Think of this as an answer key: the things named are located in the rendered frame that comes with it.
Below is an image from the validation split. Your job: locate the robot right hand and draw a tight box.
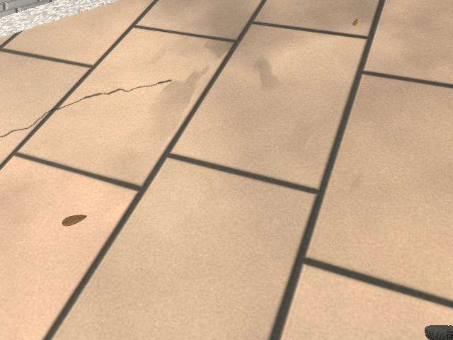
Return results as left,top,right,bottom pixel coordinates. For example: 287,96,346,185
425,325,453,340

